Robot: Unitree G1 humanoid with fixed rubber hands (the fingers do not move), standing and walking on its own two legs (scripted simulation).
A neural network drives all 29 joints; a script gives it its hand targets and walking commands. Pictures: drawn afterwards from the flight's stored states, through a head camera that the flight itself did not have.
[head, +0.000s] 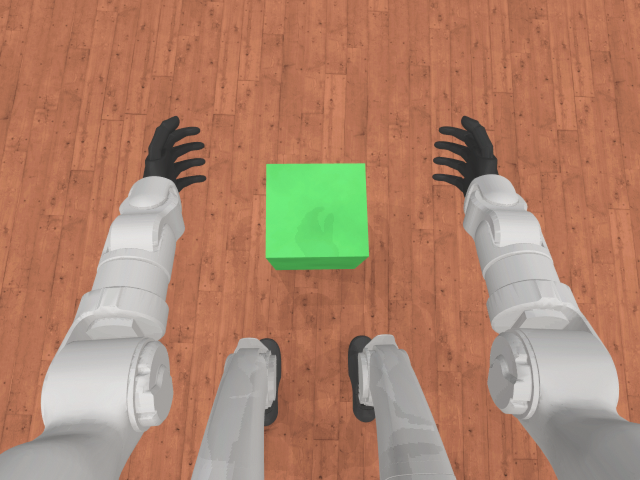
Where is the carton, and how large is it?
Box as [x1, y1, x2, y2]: [266, 163, 368, 269]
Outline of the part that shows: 364,163 266,164 266,258 275,269 354,268 368,256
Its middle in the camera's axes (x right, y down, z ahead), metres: -0.01 -0.04 +0.92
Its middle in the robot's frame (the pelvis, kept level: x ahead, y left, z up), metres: +0.51 -0.01 -0.53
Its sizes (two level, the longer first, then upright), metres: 0.210 0.200 0.250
